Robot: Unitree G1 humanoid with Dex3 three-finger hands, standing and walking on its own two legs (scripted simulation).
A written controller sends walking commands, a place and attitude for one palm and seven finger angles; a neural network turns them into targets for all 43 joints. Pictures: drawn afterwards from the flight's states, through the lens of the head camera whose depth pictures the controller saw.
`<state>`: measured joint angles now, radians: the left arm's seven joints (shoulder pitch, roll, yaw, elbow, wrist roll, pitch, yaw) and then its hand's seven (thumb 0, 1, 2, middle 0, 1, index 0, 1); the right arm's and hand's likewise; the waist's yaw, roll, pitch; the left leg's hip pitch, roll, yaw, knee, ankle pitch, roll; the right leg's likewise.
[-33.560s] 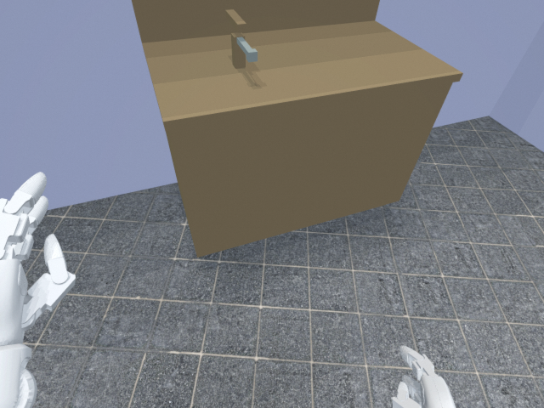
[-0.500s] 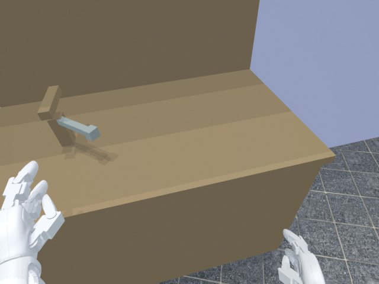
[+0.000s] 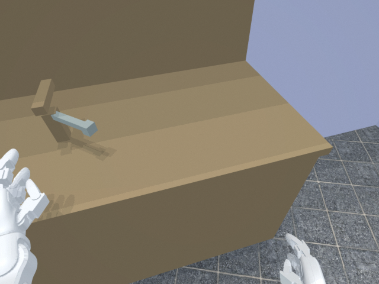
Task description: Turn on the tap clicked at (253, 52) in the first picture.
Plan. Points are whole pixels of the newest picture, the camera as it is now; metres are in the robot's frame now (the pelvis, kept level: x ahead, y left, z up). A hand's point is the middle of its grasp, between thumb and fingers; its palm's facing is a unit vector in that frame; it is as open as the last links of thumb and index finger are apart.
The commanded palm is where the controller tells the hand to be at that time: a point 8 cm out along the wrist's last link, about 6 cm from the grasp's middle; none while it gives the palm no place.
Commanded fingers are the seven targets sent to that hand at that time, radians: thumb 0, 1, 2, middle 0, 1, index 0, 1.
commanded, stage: reach beside the lever's end, fingers flat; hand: left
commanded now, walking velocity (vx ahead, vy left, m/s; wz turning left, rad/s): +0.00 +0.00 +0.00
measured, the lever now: (88, 128) +0.44 +0.31 +0.10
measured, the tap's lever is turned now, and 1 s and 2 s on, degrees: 48 48 48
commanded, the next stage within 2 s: push the lever round in 1.54 s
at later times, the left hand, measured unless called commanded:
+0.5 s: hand (33, 179) +0.27 +0.35 +0.11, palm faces +0.58 -0.81 -0.10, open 7.6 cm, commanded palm +0.22 +0.38 +0.10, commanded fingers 0.00 0.90 0.90 -0.17 -0.20 -0.17 -0.20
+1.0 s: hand (24, 170) +0.30 +0.39 +0.09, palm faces +0.60 -0.79 -0.12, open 7.8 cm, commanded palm +0.25 +0.43 +0.09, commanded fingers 0.00 0.90 0.90 -0.15 -0.15 -0.15 -0.15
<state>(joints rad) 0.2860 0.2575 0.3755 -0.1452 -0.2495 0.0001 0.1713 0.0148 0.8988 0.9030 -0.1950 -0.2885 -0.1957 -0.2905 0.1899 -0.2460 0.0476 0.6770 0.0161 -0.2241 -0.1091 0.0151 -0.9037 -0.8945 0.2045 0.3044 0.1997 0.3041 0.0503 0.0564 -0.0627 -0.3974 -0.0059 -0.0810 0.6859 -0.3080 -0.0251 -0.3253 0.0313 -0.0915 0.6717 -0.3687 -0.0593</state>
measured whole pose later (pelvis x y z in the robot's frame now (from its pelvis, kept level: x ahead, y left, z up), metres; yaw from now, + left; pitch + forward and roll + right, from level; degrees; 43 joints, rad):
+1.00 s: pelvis +0.00 +0.03 +0.00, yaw +0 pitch +6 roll -2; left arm -0.12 0.43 0.59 0.45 -0.21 -0.15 0.00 0.02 0.90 0.90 -0.15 -0.17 -0.15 -0.17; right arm 0.23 -0.27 0.02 0.70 0.01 -0.16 -0.10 0.01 -0.90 -0.89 0.21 0.30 0.20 0.30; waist 0.01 0.04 -0.05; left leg -0.53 -0.02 -0.07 0.75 -0.33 0.01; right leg -0.43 0.02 -0.08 0.69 -0.36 -0.02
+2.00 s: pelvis +0.01 +0.04 -0.01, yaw -1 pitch +9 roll -3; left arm -0.13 0.43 0.60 0.50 -0.20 -0.19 -0.01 0.02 0.90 0.90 -0.15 -0.15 -0.15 -0.15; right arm 0.25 -0.26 0.02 0.67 0.01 -0.10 -0.08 0.01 -0.90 -0.89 0.21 0.30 0.20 0.30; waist 0.00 0.03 -0.09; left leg -0.58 -0.02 -0.06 0.79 -0.36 0.03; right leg -0.48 0.02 -0.07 0.70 -0.37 0.00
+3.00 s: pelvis +0.01 +0.02 -0.01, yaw -1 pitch +8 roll -2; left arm -0.23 0.32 0.49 0.49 -0.14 -0.14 0.28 0.01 0.90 0.90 -0.15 -0.15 -0.15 -0.15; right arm 0.23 -0.26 0.02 0.68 0.00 -0.04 -0.07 0.01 -0.91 -0.89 0.20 0.30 0.20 0.30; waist -0.02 0.05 -0.10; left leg -0.57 0.00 -0.07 0.79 -0.35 0.00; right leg -0.48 0.04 -0.08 0.73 -0.39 -0.04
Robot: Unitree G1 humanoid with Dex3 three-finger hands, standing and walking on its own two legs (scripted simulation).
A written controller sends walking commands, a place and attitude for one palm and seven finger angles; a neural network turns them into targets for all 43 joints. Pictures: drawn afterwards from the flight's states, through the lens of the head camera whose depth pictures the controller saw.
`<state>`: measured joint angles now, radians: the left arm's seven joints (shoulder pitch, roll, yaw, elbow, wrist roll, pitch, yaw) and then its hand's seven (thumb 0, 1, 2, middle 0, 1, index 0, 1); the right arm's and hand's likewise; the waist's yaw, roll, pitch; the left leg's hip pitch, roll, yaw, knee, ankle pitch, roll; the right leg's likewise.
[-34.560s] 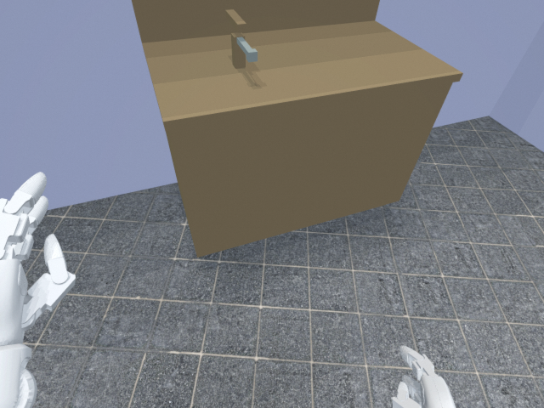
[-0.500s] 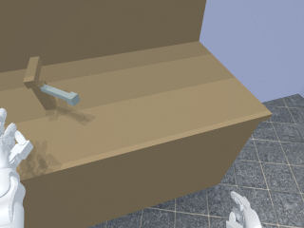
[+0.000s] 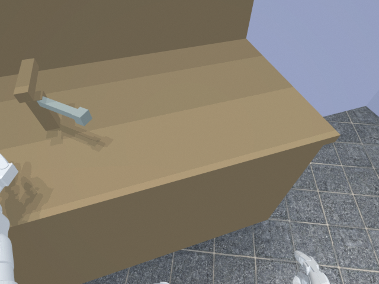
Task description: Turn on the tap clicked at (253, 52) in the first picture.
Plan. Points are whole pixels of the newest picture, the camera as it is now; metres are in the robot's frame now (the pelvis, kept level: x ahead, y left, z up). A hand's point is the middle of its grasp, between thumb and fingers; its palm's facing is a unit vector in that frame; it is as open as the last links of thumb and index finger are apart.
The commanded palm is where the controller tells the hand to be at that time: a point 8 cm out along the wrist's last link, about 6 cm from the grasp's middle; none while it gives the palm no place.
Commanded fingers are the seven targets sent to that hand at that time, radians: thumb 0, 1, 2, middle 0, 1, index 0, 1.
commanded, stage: reach beside the lever's end, fingers flat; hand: left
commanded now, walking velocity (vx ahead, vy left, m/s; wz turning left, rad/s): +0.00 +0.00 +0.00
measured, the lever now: (82, 116) +0.44 +0.28 +0.10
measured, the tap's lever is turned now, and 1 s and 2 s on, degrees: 48 48 48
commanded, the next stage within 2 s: push the lever round in 0.54 s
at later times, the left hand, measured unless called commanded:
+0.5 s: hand (12, 163) +0.31 +0.39 +0.08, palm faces +0.59 -0.80 -0.11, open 7.8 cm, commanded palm +0.26 +0.42 +0.08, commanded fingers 0.00 0.90 0.90 -0.15 -0.15 -0.15 -0.15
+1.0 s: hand (19, 163) +0.32 +0.38 +0.08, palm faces +0.59 -0.80 -0.10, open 7.8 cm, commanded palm +0.26 +0.40 +0.08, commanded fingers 0.00 0.90 0.90 -0.15 -0.15 -0.15 -0.15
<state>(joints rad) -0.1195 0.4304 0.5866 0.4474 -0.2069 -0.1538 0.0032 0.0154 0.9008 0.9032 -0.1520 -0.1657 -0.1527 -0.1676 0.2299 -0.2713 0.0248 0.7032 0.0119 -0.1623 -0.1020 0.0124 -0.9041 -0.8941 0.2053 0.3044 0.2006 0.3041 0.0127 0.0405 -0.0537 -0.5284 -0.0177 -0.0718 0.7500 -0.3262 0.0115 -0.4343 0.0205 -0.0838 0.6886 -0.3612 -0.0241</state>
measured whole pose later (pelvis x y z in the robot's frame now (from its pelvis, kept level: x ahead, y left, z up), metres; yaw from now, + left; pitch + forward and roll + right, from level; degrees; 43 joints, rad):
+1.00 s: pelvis +0.01 +0.02 +0.00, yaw -1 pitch +9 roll -3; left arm -0.13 0.43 0.60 0.50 -0.20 -0.19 -0.01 0.02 0.90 0.90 -0.15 -0.15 -0.15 -0.15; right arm 0.25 -0.26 0.02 0.67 0.01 -0.10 -0.08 0.01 -0.90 -0.89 0.21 0.30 0.20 0.30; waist 0.00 0.03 -0.09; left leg -0.58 -0.02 -0.06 0.79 -0.36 0.03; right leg -0.48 0.02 -0.07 0.70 -0.37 0.00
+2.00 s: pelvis +0.00 -0.01 -0.01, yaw -1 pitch +8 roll -2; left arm -0.23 0.32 0.49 0.49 -0.14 -0.14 0.28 0.01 0.90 0.90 -0.15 -0.15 -0.15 -0.15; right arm 0.23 -0.26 0.02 0.68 0.00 -0.04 -0.07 0.01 -0.91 -0.89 0.20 0.30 0.20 0.30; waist -0.02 0.05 -0.10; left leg -0.57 0.00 -0.07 0.79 -0.35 0.00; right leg -0.48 0.04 -0.08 0.73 -0.39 -0.04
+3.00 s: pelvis +0.00 +0.00 -0.01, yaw +0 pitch +9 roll -2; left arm -0.49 0.14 0.41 0.64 0.03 -0.09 0.72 0.01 0.90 0.90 -0.15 -0.15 -0.15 -0.15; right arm 0.23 -0.22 -0.01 0.73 -0.05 -0.01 -0.01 0.01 -0.91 -0.89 0.20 0.30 0.20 0.30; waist -0.04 0.04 -0.12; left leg -0.61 -0.01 -0.08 0.80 -0.35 0.00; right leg -0.51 0.03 -0.09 0.75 -0.39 -0.03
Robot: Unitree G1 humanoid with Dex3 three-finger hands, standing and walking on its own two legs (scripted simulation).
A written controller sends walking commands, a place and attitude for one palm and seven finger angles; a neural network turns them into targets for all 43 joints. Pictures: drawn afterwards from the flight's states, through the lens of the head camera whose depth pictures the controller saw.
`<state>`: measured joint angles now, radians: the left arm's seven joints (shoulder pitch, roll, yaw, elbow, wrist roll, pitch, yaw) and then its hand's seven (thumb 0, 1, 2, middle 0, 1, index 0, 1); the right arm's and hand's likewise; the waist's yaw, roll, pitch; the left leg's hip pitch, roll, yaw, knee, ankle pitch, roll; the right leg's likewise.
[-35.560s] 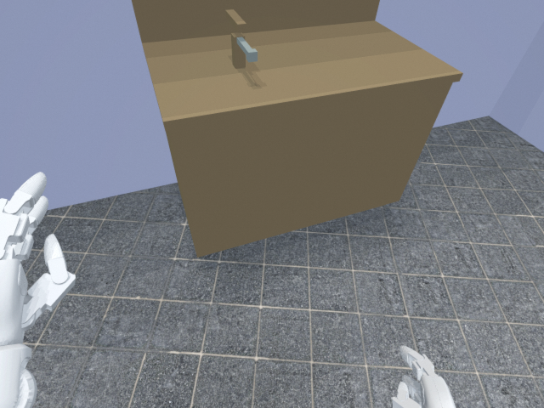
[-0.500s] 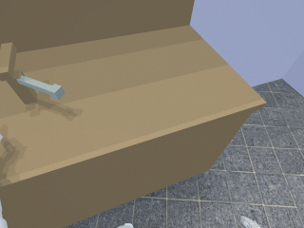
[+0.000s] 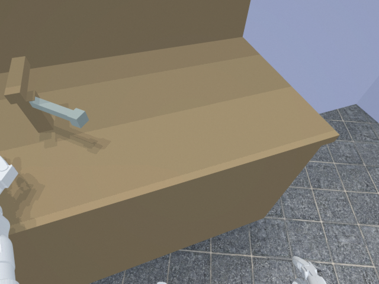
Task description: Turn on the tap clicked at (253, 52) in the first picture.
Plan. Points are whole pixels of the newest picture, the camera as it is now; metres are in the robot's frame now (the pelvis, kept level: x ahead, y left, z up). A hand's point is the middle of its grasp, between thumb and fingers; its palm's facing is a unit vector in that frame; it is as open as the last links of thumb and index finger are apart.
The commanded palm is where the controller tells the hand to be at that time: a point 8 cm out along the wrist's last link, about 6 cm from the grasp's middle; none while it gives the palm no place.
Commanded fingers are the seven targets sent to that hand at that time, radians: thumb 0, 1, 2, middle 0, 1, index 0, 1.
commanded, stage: push the lever round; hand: left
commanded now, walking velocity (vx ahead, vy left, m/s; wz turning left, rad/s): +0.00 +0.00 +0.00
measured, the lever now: (78, 118) +0.42 +0.28 +0.10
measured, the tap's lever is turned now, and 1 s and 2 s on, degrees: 48 48 48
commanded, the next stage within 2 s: none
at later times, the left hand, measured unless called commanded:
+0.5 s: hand (31, 164) +0.31 +0.33 +0.09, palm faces +0.62 -0.78 -0.08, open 7.8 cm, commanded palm +0.26 +0.35 +0.09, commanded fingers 0.00 0.90 0.90 -0.15 -0.15 -0.15 -0.15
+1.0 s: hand (51, 156) +0.33 +0.30 +0.09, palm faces +0.70 -0.71 -0.07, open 7.8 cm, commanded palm +0.28 +0.32 +0.09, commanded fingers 0.00 0.90 0.90 -0.15 -0.15 -0.15 -0.15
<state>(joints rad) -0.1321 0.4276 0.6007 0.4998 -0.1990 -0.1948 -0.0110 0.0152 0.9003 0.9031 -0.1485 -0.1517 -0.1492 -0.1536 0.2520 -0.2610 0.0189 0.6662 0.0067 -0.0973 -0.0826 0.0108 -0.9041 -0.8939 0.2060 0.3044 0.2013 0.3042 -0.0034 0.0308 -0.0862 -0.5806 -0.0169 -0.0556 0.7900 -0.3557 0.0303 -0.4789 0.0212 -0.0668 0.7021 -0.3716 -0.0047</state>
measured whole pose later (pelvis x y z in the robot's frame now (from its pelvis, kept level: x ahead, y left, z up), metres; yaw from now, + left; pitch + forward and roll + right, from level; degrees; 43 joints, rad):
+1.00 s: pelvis +0.00 -0.03 +0.00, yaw +0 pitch +8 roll -2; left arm -0.23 0.32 0.49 0.49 -0.14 -0.14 0.28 0.01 0.90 0.90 -0.15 -0.15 -0.15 -0.15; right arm 0.23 -0.26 0.02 0.68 0.00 -0.04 -0.07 0.01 -0.91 -0.89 0.20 0.30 0.20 0.30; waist -0.02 0.05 -0.10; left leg -0.57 0.00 -0.07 0.79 -0.35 0.00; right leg -0.48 0.04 -0.08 0.73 -0.39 -0.04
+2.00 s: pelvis -0.01 -0.02 +0.00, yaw +1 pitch +9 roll -2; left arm -0.49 0.14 0.41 0.64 0.03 -0.09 0.72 0.01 0.90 0.90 -0.15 -0.15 -0.15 -0.15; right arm 0.23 -0.22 -0.01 0.73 -0.05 -0.01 -0.01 0.01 -0.91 -0.89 0.20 0.30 0.20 0.30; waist -0.04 0.04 -0.12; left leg -0.61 -0.01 -0.08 0.80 -0.35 0.00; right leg -0.51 0.03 -0.09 0.75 -0.39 -0.03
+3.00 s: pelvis +0.00 -0.04 -0.01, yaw +1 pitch +13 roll -2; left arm -0.77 0.26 0.58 1.02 0.14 -0.18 0.84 0.02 0.90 0.90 -0.15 -0.15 -0.06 -0.14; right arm 0.31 -0.23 -0.03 0.76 -0.09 0.02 0.03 0.01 -0.91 -0.89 0.20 0.30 0.20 0.30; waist -0.12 0.03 -0.14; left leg -0.71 0.00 -0.10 0.83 -0.36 -0.02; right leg -0.62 0.04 -0.11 0.79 -0.40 -0.06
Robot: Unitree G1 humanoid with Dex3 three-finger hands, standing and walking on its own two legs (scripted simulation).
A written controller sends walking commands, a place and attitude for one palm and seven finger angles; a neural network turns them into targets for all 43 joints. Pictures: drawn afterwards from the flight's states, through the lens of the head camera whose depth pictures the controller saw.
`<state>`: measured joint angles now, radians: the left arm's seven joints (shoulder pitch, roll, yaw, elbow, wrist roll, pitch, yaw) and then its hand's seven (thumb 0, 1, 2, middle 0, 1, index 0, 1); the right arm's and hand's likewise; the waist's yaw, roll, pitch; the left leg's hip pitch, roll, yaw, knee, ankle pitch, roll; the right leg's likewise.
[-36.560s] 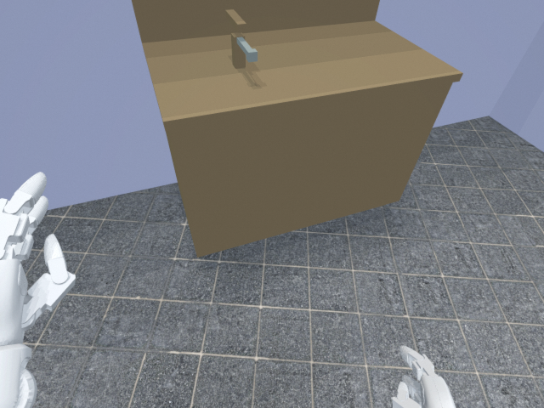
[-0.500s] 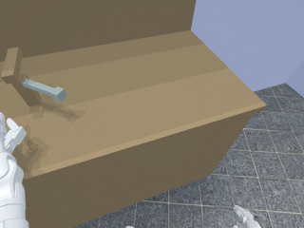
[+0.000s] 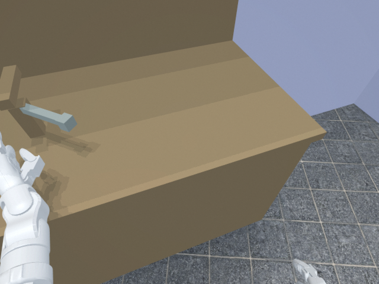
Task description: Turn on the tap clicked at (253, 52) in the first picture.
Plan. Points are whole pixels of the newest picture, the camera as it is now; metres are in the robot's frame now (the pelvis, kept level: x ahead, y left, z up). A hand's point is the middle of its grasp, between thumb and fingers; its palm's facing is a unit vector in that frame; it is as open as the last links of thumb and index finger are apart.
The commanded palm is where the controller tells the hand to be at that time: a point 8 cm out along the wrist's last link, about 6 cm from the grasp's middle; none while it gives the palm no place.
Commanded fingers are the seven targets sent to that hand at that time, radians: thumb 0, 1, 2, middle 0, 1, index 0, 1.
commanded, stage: push the lever round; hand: left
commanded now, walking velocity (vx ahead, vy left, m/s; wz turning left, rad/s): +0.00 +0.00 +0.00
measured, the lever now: (66, 122) +0.43 +0.30 +0.11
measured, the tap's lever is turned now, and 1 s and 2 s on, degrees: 48 48 58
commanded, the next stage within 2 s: none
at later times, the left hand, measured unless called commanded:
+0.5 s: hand (57, 150) +0.36 +0.30 +0.09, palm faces +0.78 -0.62 -0.06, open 7.8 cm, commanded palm +0.31 +0.31 +0.09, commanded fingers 0.00 0.90 0.90 -0.15 -0.15 -0.15 -0.15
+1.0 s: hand (73, 141) +0.39 +0.28 +0.08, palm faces +0.83 -0.55 -0.06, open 7.8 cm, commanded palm +0.34 +0.29 +0.09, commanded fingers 0.00 0.90 0.90 -0.15 -0.15 -0.15 -0.15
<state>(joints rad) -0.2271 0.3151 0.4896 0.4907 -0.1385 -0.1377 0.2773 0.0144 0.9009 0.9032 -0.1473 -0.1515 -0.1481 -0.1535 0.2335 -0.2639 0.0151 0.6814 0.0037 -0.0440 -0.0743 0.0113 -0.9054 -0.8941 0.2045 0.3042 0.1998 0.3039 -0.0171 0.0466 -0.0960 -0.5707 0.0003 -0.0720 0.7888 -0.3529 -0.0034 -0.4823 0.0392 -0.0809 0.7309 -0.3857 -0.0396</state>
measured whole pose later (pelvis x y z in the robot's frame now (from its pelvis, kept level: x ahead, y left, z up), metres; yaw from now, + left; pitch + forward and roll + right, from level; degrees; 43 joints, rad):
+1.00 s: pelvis +0.00 +0.01 +0.00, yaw +1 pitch +9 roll -2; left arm -0.49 0.14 0.41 0.64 0.03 -0.09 0.72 0.01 0.90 0.90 -0.15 -0.15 -0.15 -0.15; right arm 0.23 -0.22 -0.01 0.73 -0.05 -0.01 -0.01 0.01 -0.91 -0.89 0.20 0.30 0.20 0.30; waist -0.04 0.04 -0.12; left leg -0.61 -0.01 -0.08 0.80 -0.35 0.00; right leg -0.51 0.03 -0.09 0.75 -0.39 -0.03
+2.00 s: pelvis +0.00 -0.01 -0.01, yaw +1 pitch +13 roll -2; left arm -0.77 0.26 0.58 1.02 0.14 -0.18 0.84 0.02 0.90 0.90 -0.15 -0.15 -0.06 -0.14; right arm 0.31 -0.23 -0.03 0.76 -0.09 0.02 0.03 0.01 -0.91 -0.89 0.20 0.30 0.20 0.30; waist -0.12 0.03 -0.14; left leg -0.71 0.00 -0.10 0.83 -0.36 -0.02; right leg -0.62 0.04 -0.11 0.79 -0.40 -0.06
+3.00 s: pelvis +0.01 +0.00 +0.00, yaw +0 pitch +11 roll -2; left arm -0.77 0.23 0.55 0.96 0.10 -0.10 0.81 0.01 0.90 0.90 -0.15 -0.15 -0.15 -0.15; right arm 0.31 -0.23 -0.02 0.77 -0.09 0.01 0.06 0.01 -0.91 -0.89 0.20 0.30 0.20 0.30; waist -0.09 0.04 -0.14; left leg -0.61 0.00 -0.07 0.75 -0.34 0.00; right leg -0.52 0.03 -0.08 0.69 -0.37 -0.04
